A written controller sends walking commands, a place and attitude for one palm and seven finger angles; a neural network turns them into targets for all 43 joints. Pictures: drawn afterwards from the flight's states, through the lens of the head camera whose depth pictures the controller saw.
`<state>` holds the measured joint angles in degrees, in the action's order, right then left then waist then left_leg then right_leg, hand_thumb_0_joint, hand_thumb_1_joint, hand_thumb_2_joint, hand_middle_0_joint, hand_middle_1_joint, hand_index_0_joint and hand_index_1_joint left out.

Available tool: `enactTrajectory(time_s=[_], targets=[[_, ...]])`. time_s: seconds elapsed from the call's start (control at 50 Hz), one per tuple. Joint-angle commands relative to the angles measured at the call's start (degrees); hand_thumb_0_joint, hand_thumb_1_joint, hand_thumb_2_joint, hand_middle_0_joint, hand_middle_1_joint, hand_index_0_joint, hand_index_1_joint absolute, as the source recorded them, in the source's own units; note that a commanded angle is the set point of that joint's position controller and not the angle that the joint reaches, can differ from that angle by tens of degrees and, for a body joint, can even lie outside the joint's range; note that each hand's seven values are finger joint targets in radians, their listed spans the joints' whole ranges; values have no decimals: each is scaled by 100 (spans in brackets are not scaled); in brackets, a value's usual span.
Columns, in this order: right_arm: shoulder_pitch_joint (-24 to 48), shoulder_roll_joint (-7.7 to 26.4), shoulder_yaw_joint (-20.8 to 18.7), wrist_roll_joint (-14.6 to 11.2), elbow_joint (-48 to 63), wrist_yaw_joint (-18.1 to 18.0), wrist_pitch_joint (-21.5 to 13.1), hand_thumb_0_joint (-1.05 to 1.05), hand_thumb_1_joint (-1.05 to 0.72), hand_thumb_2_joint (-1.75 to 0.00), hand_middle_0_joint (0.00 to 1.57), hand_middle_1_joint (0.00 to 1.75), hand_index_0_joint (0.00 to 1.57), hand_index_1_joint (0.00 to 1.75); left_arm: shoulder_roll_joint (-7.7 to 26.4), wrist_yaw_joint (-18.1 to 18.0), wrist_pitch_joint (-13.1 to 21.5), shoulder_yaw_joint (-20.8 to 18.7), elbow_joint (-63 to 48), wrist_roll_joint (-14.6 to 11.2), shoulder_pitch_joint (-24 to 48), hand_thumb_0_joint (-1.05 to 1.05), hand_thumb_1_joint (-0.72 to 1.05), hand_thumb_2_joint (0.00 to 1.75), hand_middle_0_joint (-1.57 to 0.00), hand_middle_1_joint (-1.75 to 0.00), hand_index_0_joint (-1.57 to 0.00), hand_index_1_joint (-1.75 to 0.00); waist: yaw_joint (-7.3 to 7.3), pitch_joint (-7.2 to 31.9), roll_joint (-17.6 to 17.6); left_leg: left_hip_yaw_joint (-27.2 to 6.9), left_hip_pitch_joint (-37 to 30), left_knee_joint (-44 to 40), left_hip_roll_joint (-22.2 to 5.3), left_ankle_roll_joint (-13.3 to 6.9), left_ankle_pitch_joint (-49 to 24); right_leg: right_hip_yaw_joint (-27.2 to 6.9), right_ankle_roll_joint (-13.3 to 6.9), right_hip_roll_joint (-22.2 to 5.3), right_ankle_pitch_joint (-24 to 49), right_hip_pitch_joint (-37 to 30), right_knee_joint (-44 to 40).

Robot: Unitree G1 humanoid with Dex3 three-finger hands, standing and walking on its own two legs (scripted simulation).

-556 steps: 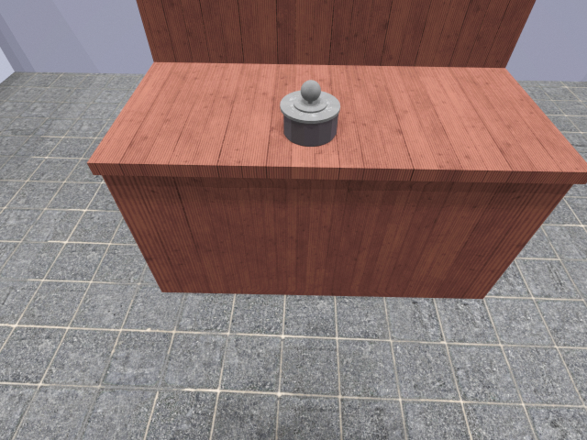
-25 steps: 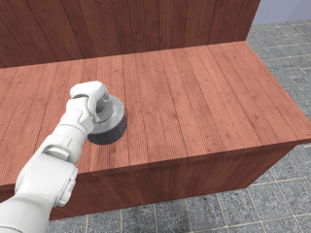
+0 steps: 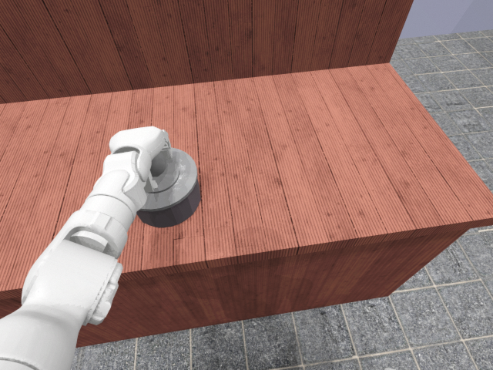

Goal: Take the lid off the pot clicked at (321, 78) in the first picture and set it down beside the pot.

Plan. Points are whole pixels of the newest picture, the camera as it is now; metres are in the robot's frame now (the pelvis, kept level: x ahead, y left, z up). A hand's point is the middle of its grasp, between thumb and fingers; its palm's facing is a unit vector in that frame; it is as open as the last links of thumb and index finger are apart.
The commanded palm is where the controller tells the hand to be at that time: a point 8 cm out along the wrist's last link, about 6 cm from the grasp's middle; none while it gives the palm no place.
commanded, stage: close the fingers and squeeze the knob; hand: left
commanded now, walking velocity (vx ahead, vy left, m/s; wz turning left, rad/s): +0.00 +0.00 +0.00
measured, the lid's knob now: (152, 163) +0.49 +0.17 +0.03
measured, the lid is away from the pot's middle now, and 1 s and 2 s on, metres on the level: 0.00 0.01 0.01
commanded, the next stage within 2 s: lift the lid straight up in 1.06 s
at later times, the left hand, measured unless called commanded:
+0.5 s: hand (149, 170) +0.45 +0.16 +0.05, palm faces -0.35 -0.07 -0.94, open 8.1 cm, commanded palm +0.45 +0.16 +0.11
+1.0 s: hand (148, 172) +0.45 +0.16 +0.06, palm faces -0.35 -0.07 -0.94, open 8.1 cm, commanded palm +0.45 +0.16 +0.11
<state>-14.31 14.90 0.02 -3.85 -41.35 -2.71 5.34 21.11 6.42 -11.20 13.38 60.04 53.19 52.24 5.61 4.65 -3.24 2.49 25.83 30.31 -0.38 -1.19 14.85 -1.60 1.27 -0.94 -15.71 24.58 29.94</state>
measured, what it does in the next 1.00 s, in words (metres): stands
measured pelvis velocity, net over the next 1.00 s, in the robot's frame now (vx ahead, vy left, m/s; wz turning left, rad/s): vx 0.00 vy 0.00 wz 0.00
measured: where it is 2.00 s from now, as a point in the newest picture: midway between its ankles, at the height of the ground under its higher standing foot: outside the picture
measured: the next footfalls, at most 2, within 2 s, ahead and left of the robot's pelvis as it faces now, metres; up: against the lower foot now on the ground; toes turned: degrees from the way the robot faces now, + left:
none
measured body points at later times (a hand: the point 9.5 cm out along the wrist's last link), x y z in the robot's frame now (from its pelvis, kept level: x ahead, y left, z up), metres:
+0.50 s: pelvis +0.00 +0.00 +0.00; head +0.05 -0.02 +0.45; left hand +0.47 +0.16 +0.11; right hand +0.07 -0.27 -0.14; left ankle -0.01 +0.11 -0.73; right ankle -0.02 -0.14 -0.73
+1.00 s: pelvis +0.00 +0.00 +0.00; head +0.05 -0.02 +0.45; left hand +0.46 +0.16 +0.11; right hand +0.08 -0.26 -0.13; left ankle -0.01 +0.11 -0.73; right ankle -0.02 -0.14 -0.73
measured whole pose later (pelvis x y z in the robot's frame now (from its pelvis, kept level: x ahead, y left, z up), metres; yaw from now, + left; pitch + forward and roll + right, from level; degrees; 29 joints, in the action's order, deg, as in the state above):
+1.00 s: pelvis +0.00 +0.00 +0.00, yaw +0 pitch +9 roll +0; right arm -13.8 15.0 -0.3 -3.6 -40.4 -2.6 6.3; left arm 20.8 6.8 -10.9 12.9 56.0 53.5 49.0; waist 5.0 4.9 -3.6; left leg 2.5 24.1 29.6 -0.6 -1.0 14.9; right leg -1.6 1.1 -0.7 -15.6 22.9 29.1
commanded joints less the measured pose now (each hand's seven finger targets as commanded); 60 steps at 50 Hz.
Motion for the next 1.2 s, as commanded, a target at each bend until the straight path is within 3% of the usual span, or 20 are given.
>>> enactTrajectory(time_s=[0.0,0.02,0.08,0.1,0.16,0.22,0.26,0.32,0.36,0.38,0.58,0.62,0.74,0.78,0.8,0.86,0.92,0.94,1.08,1.18], targets=[[-220,758,-296,42,561,-71,-254,0,-90,-90,20,30,20,30,1235,-278,122,-362,-1431,128,3041,0,9,100,-59,-93,-59,-93,48,2648,41,-120,-1919,-62,67,-264,-2142,354,-290,217,2190,-539,-136],[-216,743,-303,50,559,-45,-236,0,-90,-90,20,30,20,30,1018,-272,76,-243,-1195,122,2744,0,10,100,-60,-94,-60,-94,32,2483,8,-108,-1880,-27,57,-249,-2289,377,-298,219,2242,-469,-122],[-218,833,-281,44,499,-19,-143,0,-90,-90,20,30,20,30,1058,-273,-97,-327,-601,30,2429,0,14,97,-61,-97,-61,-97,67,1904,610,-17,-1301,-93,49,-262,-1836,382,-255,230,2125,-475,-195],[-213,854,-280,35,510,-31,-144,0,-90,-90,20,30,20,30,1280,-285,-94,-438,-908,38,2730,0,16,97,-62,-97,-62,-97,62,2119,622,-19,-1326,-121,67,-275,-1763,338,-242,216,2176,-608,-201],[-136,763,-311,42,605,-43,-220,0,-90,-90,20,30,20,30,1184,-272,45,-401,-1444,64,2871,0,20,94,-64,-99,-64,-99,8,2568,269,-65,-1732,-54,77,-292,-2237,324,-279,205,2447,-728,-160],[-173,751,-316,42,558,-8,-163,0,-90,-90,20,30,20,30,884,-257,-23,-171,-1153,97,2516,0,24,90,-67,-101,-67,-101,39,2237,319,-66,-1700,-50,50,-276,-2248,392,-270,229,2328,-526,-174],[-142,804,-298,33,545,-20,-149,0,-90,-90,20,30,20,30,1236,-277,-21,-469,-1181,58,2663,0,27,88,-68,-102,-68,-102,-3,2173,483,-66,-1506,-106,61,-282,-2033,360,-278,222,2278,-637,-199],[-124,742,-296,20,553,-36,-170,0,-90,-90,20,30,20,30,708,-279,-61,12,-1220,40,2808,0,32,84,-71,-103,-71,-103,109,2130,311,-49,-1628,-119,68,-277,-1849,387,-267,227,2084,-472,-208],[-121,797,-283,34,526,-62,-176,0,-90,-90,20,30,20,30,1325,-306,-44,-502,-1218,63,2810,0,35,81,-73,-103,-73,-103,4,2237,365,-46,-1555,-112,86,-293,-1889,319,-282,219,2202,-660,-220],[-108,772,-275,31,559,-62,-174,0,-90,-90,20,30,20,30,1090,-288,-64,-280,-1216,24,2759,0,37,79,-74,-103,-74,-103,51,2236,336,-27,-1548,-133,96,-283,-1786,328,-261,209,2157,-685,-211],[13,753,-302,38,635,-14,-136,0,-90,-90,20,30,20,30,1203,-306,-32,-434,-1540,35,2501,0,35,86,-70,-100,-71,-101,-57,2384,354,-26,-1672,-78,83,-287,-2204,336,-269,190,2601,-905,-165],[68,718,-296,29,660,-5,-119,0,-90,-90,20,30,20,30,995,-296,-81,-257,-1589,40,2462,0,37,86,-70,-100,-71,-101,-40,2346,294,-2,-1693,-70,99,-287,-2188,342,-263,189,2618,-870,-181],[109,778,-234,-3,626,-46,-55,0,-90,-90,20,30,20,30,1209,-248,-226,-316,-1258,86,2545,0,43,88,-72,-101,-73,-101,-4,2026,483,6,-1417,-166,123,-288,-1665,320,-255,185,2235,-778,-261],[74,758,-242,6,633,-58,-76,0,-90,-90,20,30,20,30,1023,-193,-198,-192,-1155,59,2462,0,46,89,-72,-101,-73,-101,26,2003,381,17,-1468,-152,120,-295,-1689,329,-263,199,2179,-723,-252],[44,791,-232,-3,611,-65,-65,0,-90,-90,20,30,20,30,1241,-182,-187,-321,-1171,108,2595,0,47,89,-72,-101,-74,-102,19,2009,438,-10,-1441,-164,107,-285,-1639,329,-264,197,2128,-694,-254],[69,753,-246,44,742,-86,-116,0,-90,-90,20,30,20,30,1537,-180,6,-630,-1665,106,2636,0,51,91,-73,-102,-74,-102,-119,2589,235,-31,-1677,-119,114,-294,-2071,288,-291,177,2480,-1037,-183],[17,715,-285,35,684,-51,-97,0,-90,-90,20,30,20,30,1032,-180,29,-246,-1448,115,2435,0,54,92,-75,-102,-75,-103,-13,2281,249,-13,-1720,-50,86,-284,-2226,349,-277,201,2530,-765,-193],[-15,761,-274,31,652,-43,-75,0,-90,-90,20,30,20,30,1321,-228,31,-449,-1508,140,2546,0,55,93,-75,-103,-76,-103,-43,2328,293,-50,-1697,-81,70,-275,-2199,341,-285,209,2500,-783,-186],[15,773,-268,23,621,-53,-76,0,-90,-90,20,30,20,30,1157,-273,-60,-332,-1285,95,2440,0,61,96,-78,-104,-78,-104,-1,2085,365,-1,-1507,-128,87,-284,-1970,338,-279,202,2402,-782,-222],[3,752,-279,42,649,-65,-110,0,-90,-90,20,30,20,30,1394,-306,-27,-535,-1525,83,2560,0,62,97,-78,-104,-79,-104,-59,2369,234,-48,-1707,-130,79,-286,-2084,339,-283,203,2388,-898,-216]])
